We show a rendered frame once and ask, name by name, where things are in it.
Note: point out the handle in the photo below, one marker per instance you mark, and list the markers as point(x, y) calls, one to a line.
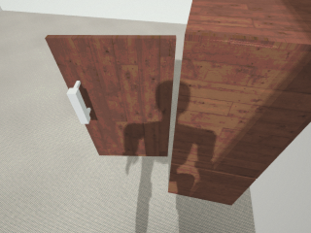
point(78, 103)

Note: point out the cupboard door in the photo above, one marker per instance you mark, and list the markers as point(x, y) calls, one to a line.
point(127, 82)

